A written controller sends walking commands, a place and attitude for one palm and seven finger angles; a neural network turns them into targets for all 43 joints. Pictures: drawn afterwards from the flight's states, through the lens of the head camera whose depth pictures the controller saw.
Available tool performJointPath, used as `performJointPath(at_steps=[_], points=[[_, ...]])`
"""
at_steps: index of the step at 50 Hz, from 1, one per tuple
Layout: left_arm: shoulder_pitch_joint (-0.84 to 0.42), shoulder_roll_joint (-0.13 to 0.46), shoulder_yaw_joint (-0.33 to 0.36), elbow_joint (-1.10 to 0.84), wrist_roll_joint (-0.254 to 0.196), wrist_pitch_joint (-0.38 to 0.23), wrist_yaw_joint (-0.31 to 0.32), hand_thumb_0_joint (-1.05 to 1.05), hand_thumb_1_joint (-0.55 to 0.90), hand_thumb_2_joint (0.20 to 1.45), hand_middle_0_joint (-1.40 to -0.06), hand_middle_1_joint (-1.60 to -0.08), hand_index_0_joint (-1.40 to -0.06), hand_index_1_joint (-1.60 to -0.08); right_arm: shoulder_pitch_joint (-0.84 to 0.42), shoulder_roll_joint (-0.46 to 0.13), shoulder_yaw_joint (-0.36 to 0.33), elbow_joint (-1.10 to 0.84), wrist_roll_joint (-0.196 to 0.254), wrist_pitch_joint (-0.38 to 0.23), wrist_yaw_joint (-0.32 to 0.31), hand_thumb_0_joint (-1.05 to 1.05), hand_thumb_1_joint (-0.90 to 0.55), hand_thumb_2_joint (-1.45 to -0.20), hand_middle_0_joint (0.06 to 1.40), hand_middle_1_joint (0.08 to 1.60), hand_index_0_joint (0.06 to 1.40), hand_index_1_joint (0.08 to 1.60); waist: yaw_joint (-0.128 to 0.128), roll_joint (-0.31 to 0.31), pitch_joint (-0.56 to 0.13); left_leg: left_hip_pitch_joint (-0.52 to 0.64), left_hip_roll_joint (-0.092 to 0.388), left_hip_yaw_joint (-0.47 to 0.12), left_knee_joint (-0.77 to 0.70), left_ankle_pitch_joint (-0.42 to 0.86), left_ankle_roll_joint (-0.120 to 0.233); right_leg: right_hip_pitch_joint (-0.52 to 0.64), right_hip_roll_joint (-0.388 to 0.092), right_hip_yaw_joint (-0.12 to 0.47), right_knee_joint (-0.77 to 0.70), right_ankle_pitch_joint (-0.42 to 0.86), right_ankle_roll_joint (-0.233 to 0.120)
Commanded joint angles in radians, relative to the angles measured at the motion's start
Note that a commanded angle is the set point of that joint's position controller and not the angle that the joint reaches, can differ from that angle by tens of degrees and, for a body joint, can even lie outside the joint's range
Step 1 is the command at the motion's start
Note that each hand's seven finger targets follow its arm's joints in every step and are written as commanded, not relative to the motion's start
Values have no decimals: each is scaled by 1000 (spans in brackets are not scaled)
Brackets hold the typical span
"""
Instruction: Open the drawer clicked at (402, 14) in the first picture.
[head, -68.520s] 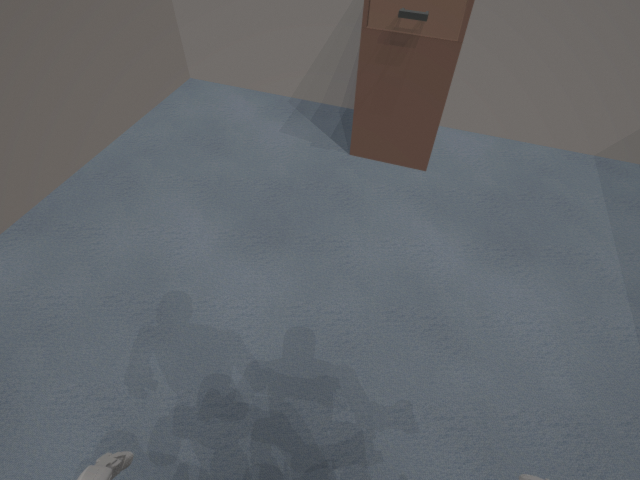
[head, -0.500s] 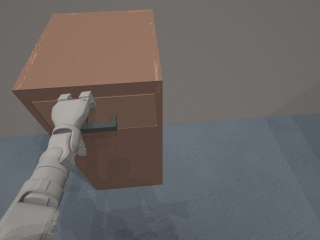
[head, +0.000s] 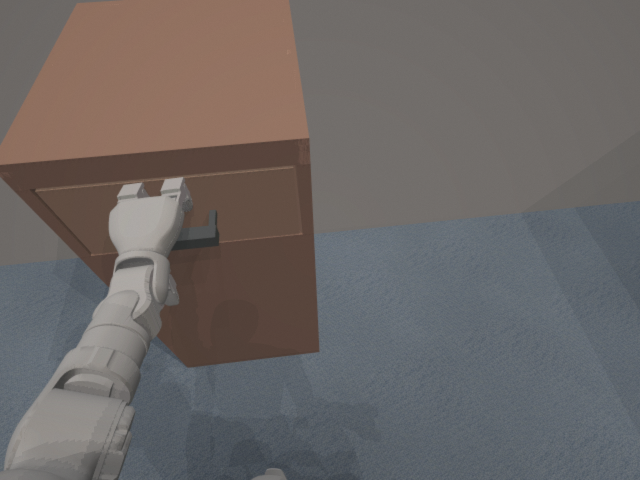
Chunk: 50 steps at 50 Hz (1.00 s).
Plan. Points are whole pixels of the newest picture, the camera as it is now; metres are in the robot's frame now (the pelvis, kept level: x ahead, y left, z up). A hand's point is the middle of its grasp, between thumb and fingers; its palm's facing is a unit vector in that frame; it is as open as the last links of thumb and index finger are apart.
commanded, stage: lower the fingers behind the handle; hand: left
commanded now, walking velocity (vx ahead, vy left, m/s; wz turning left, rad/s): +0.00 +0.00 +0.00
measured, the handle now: (182, 228) +0.47 +0.23 -0.01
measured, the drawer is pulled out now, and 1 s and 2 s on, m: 0.00 0.00 0.00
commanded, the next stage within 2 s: close the thumb around the handle in 0.94 s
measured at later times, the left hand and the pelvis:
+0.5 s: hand (157, 254) +0.42 +0.25 +0.00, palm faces +0.01 +0.00 -1.00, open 13.8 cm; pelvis -0.02 -0.01 -0.02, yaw +0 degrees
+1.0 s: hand (157, 269) +0.41 +0.26 -0.03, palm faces -0.10 -0.03 -0.99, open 13.8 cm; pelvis -0.03 +0.01 -0.02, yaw +0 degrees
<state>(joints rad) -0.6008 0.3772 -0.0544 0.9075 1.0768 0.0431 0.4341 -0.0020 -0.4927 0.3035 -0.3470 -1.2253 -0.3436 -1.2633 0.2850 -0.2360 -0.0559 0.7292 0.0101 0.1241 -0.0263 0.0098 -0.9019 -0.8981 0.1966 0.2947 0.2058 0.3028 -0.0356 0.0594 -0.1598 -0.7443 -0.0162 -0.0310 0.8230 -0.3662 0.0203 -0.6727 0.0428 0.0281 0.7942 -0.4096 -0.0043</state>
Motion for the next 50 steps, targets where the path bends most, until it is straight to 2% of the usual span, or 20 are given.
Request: performJointPath(at_steps=[1, 3, 5, 8, 11, 13, 16, 17, 20, 24, 26, 27, 32, 35, 36, 40, 43, 46, 48, 50], points=[[-360, 298, 76, -34, -6, 73, -24, 0, -500, 300, -300, -1200, -300, -1200, 63, -165, -35, -97, -1, -13, -25, 0, -900, -900, 200, 300, 200, 300, -29, -96, -263, 203, -20, 50, -95, 216, 30, 139, 18, -33, -129, 269, -29], [-369, 269, 41, 1, -7, 71, -50, 0, -500, 300, -300, -1200, -300, -1200, 68, -163, -30, -105, 2, -13, -33, 0, -900, -900, 200, 300, 200, 300, -42, -113, -229, 184, -20, 51, -103, 170, 33, 123, 14, -32, -143, 227, -24], [-347, 314, 63, 25, -5, 51, -73, 0, -500, 300, -300, -1200, -300, -1200, 69, -165, -23, -111, 4, -12, -38, 0, -900, -900, 200, 300, 200, 300, -29, -106, -208, 151, -25, 54, -103, 137, 34, 128, 9, -21, -148, 200, -23], [-343, 308, 53, 34, -4, 18, -90, 0, -500, 300, -300, -1200, -300, -1200, 77, -164, -22, -120, 3, -17, -47, 0, -900, -900, 200, 300, 200, 300, -38, -117, -191, 126, -24, 57, -87, 113, 37, 105, 5, -15, -147, 183, -21], [-334, 291, 44, 27, 2, -21, -91, 0, -500, 300, -300, -1200, -300, -1200, 87, -160, -24, -130, 4, -22, -46, 0, -900, -900, 200, 300, 200, 300, -37, -82, -187, 111, -22, 56, -70, 97, 34, 58, 8, -16, -129, 156, -26], [-337, 272, 36, 19, 1, -43, -85, 0, -500, 300, -300, -1200, -300, -1200, 94, -157, -28, -134, 4, -32, -43, 0, -900, -900, 200, 300, 200, 300, -41, -81, -197, 102, -20, 51, -52, 85, 34, 29, 10, -18, -115, 137, -27], [-406, 278, 61, -85, -10, -117, -56, 0, -500, 300, -300, -1200, -300, -1200, 104, -147, -43, -132, -3, -51, -43, 0, -900, -900, 200, 300, 200, 300, -48, -41, -309, 120, -16, 46, -2, 117, 38, 16, 10, -8, -73, 170, -27], [-378, 286, 70, -50, -5, -115, -42, 0, -500, 300, -300, -1200, -300, -1200, 109, -148, -44, -121, -5, -52, -43, 0, -900, -900, 200, 300, 200, 300, -44, -54, -317, 104, -17, 43, 9, 120, 37, 9, 12, -11, -58, 173, -27], [-361, 212, 25, -5, 4, -92, -17, 0, -500, 300, -300, -1200, -300, -1200, 125, -149, -51, -107, -6, -61, -29, 0, -900, -900, 200, 300, 200, 300, -61, -57, -290, 92, -11, 34, 25, 126, 31, -62, 20, -29, -40, 164, -29], [-421, 236, 34, 14, -1, -38, 7, 0, -500, 300, -300, -1200, -300, -1200, 136, -160, -50, -86, -9, -55, -17, 0, -900, -900, 200, 300, 200, 300, -69, -44, -316, 88, -13, 31, 36, 138, 31, -71, 25, -34, -29, 168, -32], [-402, 252, 38, 49, -1, -9, 5, 0, -500, 300, -300, -1200, -300, -1200, 136, -163, -45, -86, -6, -50, -17, 0, -900, -900, 200, 300, 200, 300, -64, -65, -304, 75, -14, 31, 31, 122, 31, -70, 26, -36, -31, 152, -29], [-422, 226, 12, 55, -3, 6, 4, 0, -500, 300, -300, -1200, -300, -1200, 135, -163, -43, -87, -5, -48, -18, 0, -900, -900, 200, 300, 200, 300, -78, -75, -301, 76, -15, 33, 31, 115, 34, -74, 26, -35, -39, 148, -25], [-432, 276, 31, 91, -13, 54, -28, 0, -500, 300, -300, -1200, -300, -1200, 131, -170, -27, -91, -2, -32, -24, 0, -900, -900, 200, 300, 200, 300, -72, -100, -275, 65, -18, 33, 9, 83, 38, -47, 24, -36, -59, 116, -22], [-473, 281, 15, 92, -10, 46, -53, 0, -500, 300, -300, -1200, -300, -1200, 130, -169, -19, -98, -1, -34, -30, 0, -900, -900, 200, 300, 200, 300, -83, -78, -237, 55, -17, 31, 2, 41, 39, -76, 21, -38, -63, 71, -22], [-444, 296, 29, 105, -9, 44, -59, 0, -500, 300, -300, -1200, -300, -1200, 125, -170, -15, -103, -1, -31, -31, 0, -900, -900, 200, 300, 200, 300, -70, -80, -230, 46, -19, 30, -1, 25, 38, -75, 21, -37, -62, 52, -24], [-438, 306, 37, 89, -12, 13, -72, 0, -500, 300, -300, -1200, -300, -1200, 126, -166, -12, -118, -1, -34, -38, 0, -900, -900, 200, 300, 200, 300, -66, -76, -232, 36, -18, 29, 4, 18, 39, -80, 20, -37, -53, 45, -25], [-411, 275, 30, 70, -13, -11, -67, 0, -500, 300, -300, -1200, -300, -1200, 125, -162, -18, -126, -2, -41, -37, 0, -900, -900, 200, 300, 200, 300, -56, -69, -247, 54, -13, 22, 7, 24, 34, -105, 23, -46, -39, 41, -29], [-435, 243, 13, 55, -14, -24, -53, 0, -500, 300, -300, -1200, -300, -1200, 131, -159, -23, -129, -1, -47, -31, 0, -900, -900, 200, 300, 200, 300, -65, -53, -245, 67, -9, 16, 8, 8, 32, -141, 26, -51, -29, 24, -31], [-466, 256, 24, 25, -7, -36, -44, 0, -500, 300, -300, -1200, -300, -1200, 129, -161, -26, -128, -3, -55, -32, 0, -900, -900, 200, 300, 200, 300, -68, -38, -269, 68, -6, 13, 18, 2, 32, -153, 25, -48, -21, 20, -31], [-558, 296, 52, -80, 6, -80, -23, 0, -500, 300, -300, -1200, -300, -1200, 134, -160, -34, -125, -10, -67, -36, 0, -900, -900, 200, 300, 200, 300, -70, 16, -358, 116, 0, -2, 34, 27, 29, -171, 25, -48, 9, 36, -35]])
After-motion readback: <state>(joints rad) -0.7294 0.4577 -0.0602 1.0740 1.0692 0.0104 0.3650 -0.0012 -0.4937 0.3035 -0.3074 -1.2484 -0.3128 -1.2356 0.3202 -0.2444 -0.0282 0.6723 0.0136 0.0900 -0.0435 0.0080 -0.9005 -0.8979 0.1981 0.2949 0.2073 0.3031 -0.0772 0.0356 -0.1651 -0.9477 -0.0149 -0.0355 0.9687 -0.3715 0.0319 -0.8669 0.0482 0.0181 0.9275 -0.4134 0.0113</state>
